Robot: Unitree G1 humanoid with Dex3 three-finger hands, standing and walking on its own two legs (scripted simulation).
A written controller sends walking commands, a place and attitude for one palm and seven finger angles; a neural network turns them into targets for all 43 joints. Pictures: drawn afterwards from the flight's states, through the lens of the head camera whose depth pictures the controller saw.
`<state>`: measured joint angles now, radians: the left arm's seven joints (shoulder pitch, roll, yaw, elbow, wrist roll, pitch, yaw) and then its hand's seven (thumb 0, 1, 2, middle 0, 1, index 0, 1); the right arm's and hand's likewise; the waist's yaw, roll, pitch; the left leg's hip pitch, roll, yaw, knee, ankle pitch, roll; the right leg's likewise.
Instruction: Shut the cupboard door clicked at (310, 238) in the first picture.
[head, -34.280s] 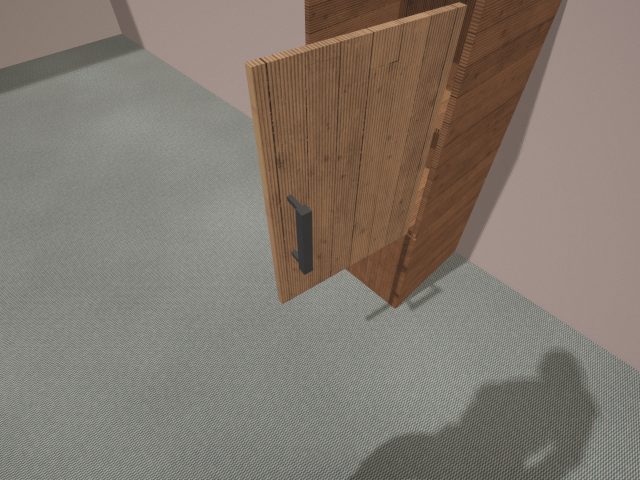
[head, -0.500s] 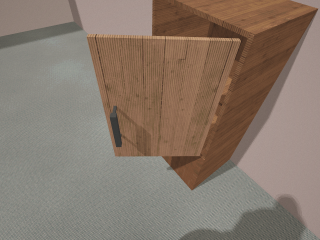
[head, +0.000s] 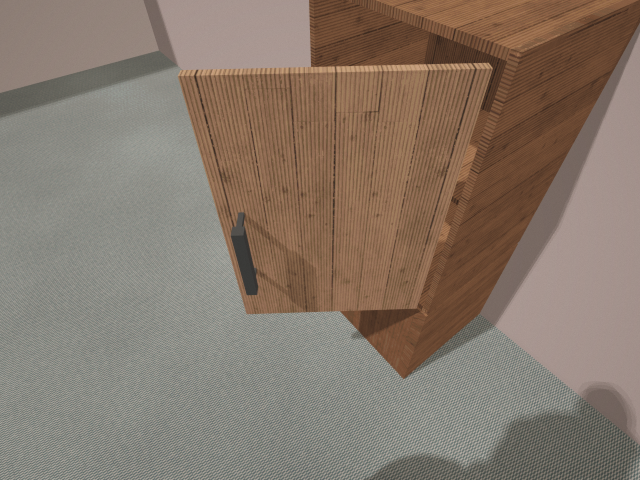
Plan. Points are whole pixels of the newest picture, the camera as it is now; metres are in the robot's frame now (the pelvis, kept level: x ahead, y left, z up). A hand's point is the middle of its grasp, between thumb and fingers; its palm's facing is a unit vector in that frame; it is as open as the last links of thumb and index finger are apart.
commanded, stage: look again from close up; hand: left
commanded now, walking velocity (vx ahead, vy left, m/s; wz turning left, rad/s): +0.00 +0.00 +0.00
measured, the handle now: (246, 255) +0.52 +0.17 -0.09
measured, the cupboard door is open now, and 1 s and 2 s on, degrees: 54 54 54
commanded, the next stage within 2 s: shuffle to correct the standing spot in 0.36 s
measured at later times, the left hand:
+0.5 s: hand out of the picture +0.05 +0.18 -0.17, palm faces -0.02 -0.98 -0.22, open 7.4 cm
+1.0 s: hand out of the picture +0.04 +0.14 -0.18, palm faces +0.08 -0.98 -0.18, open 7.4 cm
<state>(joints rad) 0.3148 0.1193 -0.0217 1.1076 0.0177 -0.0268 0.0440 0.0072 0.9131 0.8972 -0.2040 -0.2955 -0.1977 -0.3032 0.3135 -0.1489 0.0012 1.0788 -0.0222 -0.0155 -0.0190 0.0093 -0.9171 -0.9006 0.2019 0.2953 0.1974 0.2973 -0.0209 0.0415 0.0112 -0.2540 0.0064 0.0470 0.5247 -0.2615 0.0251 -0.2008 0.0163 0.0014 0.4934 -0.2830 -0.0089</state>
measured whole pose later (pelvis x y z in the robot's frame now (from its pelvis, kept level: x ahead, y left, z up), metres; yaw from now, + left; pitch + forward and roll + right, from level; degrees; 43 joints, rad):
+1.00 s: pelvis +0.08 -0.02 +0.00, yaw +3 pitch +1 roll +0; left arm 0.33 0.14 0.01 1.10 0.01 -0.01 0.05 0.00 0.91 0.90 -0.20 -0.30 -0.20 -0.30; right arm 0.23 -0.15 -0.01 1.10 -0.01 -0.02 -0.04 0.01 -0.92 -0.90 0.20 0.30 0.20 0.30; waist 0.01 -0.03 0.05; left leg -0.19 0.02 0.03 0.57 -0.35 0.00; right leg -0.16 0.02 -0.05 0.60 -0.37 -0.03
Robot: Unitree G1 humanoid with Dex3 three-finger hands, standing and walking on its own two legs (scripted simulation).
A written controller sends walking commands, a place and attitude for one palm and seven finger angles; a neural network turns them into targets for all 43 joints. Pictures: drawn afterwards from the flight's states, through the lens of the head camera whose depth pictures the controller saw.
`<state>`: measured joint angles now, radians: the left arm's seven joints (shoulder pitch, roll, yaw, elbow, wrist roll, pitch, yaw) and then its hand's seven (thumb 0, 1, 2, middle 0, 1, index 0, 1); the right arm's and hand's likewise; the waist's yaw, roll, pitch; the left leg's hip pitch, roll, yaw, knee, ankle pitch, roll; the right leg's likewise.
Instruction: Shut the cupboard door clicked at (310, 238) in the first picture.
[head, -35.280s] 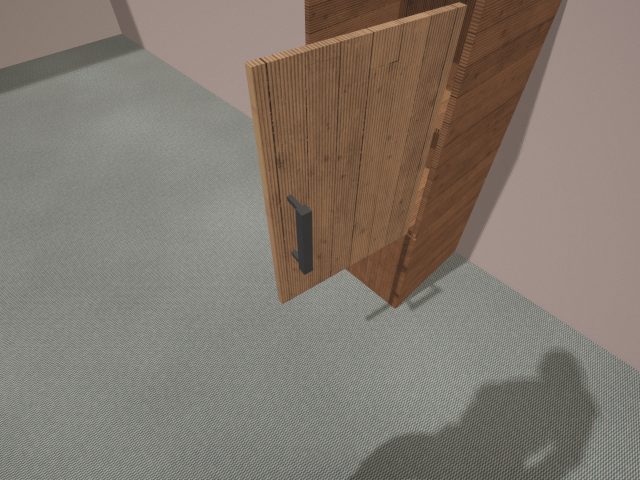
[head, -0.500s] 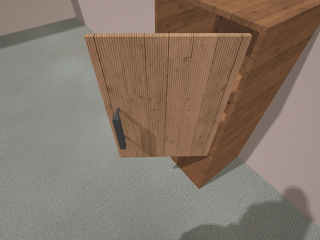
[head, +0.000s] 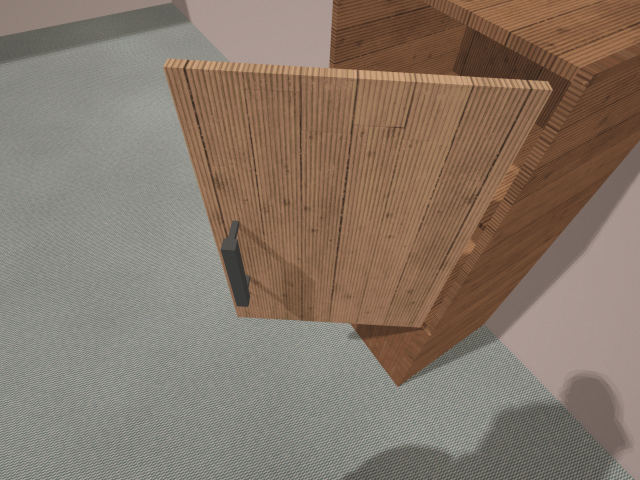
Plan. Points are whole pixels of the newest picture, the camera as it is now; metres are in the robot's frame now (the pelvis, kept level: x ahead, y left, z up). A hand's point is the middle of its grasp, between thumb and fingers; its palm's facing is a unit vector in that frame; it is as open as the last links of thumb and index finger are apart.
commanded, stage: come to a stop and stand still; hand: left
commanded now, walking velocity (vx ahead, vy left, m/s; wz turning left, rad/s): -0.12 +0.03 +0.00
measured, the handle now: (239, 266) +0.45 +0.17 -0.09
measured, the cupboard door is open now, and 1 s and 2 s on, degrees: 54 54 54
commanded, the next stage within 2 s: look again from close up in 1.34 s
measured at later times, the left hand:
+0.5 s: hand out of the picture +0.06 +0.21 -0.15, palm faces +0.01 -0.96 -0.30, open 7.4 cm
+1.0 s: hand out of the picture -0.02 +0.20 -0.16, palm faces +0.03 -0.98 -0.19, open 7.3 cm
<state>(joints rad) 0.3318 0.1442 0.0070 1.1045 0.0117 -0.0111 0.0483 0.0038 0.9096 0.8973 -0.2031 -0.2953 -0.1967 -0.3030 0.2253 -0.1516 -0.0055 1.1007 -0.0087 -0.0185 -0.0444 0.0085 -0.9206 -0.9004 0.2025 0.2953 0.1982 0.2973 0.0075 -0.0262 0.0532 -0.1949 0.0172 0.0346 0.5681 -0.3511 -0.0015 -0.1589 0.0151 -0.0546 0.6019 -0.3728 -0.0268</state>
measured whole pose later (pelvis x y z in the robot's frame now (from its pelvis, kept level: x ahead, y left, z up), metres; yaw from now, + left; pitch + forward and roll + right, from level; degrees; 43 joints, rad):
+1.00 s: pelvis -0.08 +0.03 +0.00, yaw +0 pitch +1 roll +0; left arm 0.22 0.15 0.02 0.97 0.01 0.02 0.03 0.00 0.93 0.90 -0.20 -0.30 -0.20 -0.30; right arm 0.44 -0.12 0.02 1.04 -0.03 -0.02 -0.04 0.01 -0.91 -0.90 0.20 0.30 0.20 0.30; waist -0.03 0.01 0.03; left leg -0.22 -0.05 0.05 0.50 -0.30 0.07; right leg -0.29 0.00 -0.01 0.61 -0.33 -0.02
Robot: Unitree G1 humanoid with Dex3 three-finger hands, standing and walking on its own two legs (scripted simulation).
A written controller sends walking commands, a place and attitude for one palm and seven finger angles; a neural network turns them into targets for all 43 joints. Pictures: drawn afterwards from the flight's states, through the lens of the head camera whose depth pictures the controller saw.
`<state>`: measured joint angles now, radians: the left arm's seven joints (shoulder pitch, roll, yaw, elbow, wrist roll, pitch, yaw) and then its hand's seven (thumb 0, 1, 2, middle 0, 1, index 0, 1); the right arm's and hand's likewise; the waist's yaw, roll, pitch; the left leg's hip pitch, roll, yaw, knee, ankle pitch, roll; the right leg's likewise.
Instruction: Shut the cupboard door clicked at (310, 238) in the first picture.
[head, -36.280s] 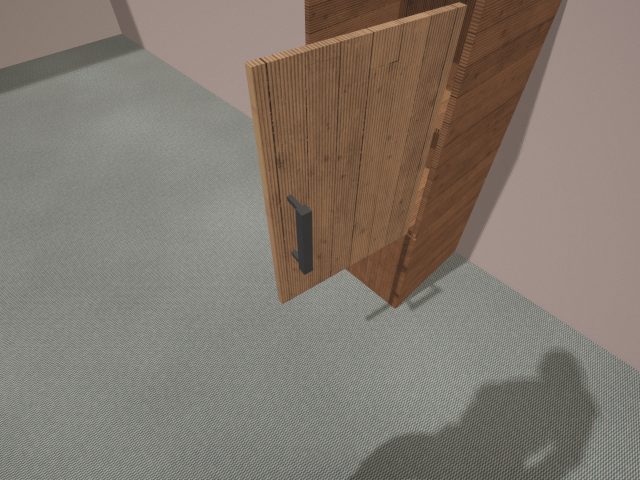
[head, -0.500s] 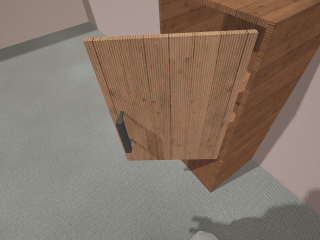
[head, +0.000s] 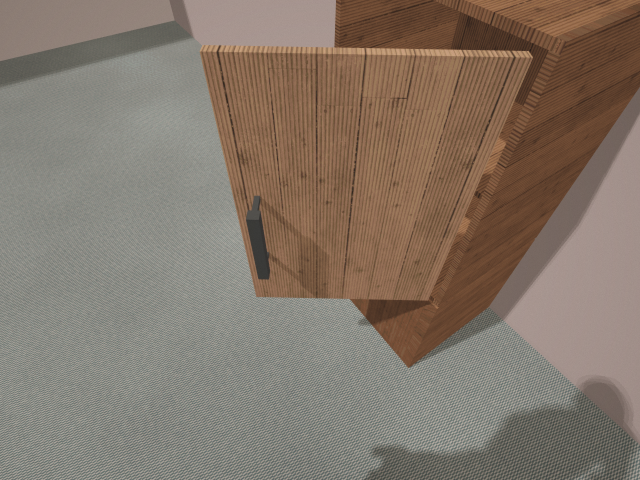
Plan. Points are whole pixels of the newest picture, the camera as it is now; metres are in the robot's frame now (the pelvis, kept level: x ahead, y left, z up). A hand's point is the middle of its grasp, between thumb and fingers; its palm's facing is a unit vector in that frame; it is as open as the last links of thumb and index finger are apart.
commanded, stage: come to a stop and stand still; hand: left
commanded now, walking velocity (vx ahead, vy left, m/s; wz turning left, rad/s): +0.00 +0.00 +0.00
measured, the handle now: (260, 239) +0.53 +0.13 -0.09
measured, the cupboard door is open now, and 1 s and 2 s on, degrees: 54 54 54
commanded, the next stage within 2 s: look again from close up in 0.34 s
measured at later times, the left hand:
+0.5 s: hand out of the picture -0.03 +0.14 -0.17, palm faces -0.01 -0.98 -0.18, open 7.4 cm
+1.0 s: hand out of the picture +0.00 +0.12 -0.17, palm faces +0.00 -0.98 -0.21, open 7.3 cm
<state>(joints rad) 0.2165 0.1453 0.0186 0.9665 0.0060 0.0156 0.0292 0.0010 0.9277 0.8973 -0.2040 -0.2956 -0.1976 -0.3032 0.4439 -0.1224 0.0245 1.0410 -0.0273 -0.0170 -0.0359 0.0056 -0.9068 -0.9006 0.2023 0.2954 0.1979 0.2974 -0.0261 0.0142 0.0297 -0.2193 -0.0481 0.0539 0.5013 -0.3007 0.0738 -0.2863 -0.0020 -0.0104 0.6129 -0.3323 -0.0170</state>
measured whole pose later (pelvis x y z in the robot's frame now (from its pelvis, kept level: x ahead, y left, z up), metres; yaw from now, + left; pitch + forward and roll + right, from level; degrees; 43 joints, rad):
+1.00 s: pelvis +0.00 -0.05 +0.01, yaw -1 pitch +0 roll +1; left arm 0.29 0.15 -0.02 1.12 0.01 -0.03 0.04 0.01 0.92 0.90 -0.20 -0.30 -0.20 -0.30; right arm 0.29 -0.14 0.02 1.14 -0.01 -0.02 -0.03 0.00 -0.91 -0.90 0.20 0.30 0.20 0.30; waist 0.00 0.00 0.02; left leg -0.15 0.00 0.05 0.40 -0.25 0.00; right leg -0.17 0.05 -0.01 0.45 -0.27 -0.07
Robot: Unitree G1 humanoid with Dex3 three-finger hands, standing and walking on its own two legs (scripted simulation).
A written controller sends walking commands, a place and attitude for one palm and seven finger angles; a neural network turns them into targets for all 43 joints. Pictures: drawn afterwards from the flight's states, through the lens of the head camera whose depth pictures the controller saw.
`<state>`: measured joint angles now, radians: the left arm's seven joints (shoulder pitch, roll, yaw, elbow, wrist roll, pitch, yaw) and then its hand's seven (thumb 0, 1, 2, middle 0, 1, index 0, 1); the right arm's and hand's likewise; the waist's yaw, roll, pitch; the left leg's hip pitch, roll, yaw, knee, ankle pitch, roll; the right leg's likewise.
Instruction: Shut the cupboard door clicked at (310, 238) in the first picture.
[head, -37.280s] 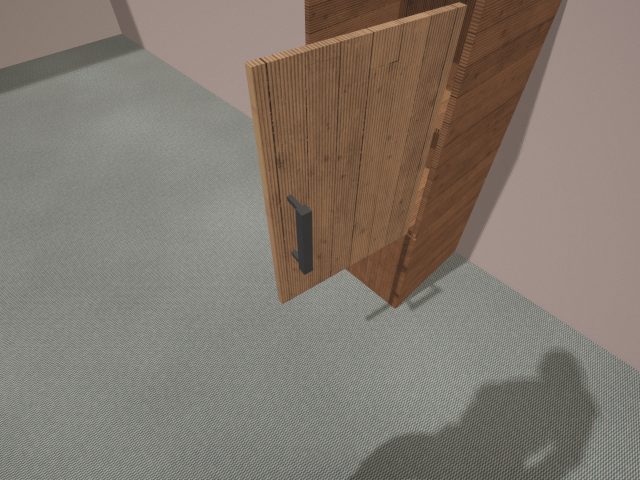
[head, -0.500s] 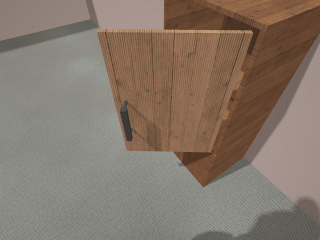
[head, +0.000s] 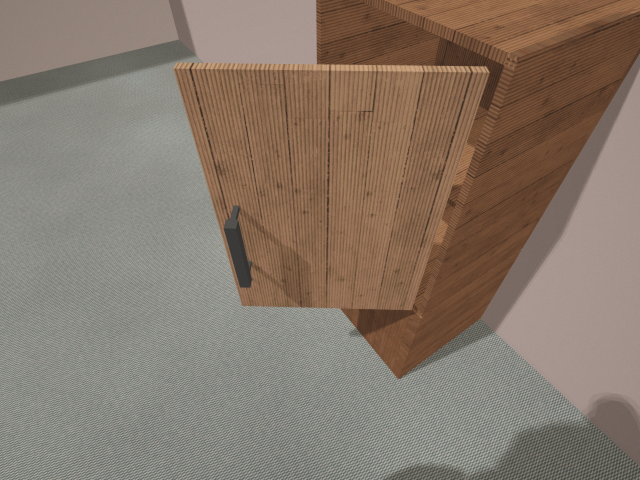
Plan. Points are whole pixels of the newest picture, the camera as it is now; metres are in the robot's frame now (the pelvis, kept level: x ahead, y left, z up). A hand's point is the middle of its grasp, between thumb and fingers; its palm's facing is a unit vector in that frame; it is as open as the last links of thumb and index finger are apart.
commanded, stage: shuffle to correct the standing spot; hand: left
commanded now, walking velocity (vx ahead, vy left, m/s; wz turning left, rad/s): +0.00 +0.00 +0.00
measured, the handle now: (240, 248) +0.53 +0.19 -0.10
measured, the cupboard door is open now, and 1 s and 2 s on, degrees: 54 54 54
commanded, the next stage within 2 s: come to a stop and stand still in 0.32 s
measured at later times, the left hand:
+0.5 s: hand out of the picture +0.01 +0.17 -0.19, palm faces +0.04 -0.99 -0.13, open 7.4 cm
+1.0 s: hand (225, 470) +0.17 +0.16 -0.19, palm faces +0.08 -0.98 -0.21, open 7.4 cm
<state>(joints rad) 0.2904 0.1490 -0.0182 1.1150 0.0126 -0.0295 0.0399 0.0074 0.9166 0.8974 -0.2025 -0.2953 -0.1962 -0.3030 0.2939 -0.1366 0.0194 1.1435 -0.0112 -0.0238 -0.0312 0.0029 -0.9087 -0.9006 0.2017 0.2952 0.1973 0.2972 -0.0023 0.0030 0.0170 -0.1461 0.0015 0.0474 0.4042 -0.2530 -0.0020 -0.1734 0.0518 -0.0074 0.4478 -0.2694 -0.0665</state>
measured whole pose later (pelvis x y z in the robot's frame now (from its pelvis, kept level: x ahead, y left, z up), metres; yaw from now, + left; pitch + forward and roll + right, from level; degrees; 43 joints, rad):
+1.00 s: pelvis +0.09 -0.02 -0.02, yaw +3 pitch +0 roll +1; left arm 0.13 0.17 0.04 0.95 0.04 0.01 0.04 0.00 0.91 0.90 -0.20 -0.30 -0.20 -0.30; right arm 0.16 -0.21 -0.07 0.98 -0.02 0.03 -0.02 0.00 -0.91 -0.90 0.20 0.29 0.19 0.30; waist 0.01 -0.04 0.10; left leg -0.40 0.00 0.04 0.93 -0.50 -0.04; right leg -0.41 -0.08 -0.05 0.60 -0.19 0.00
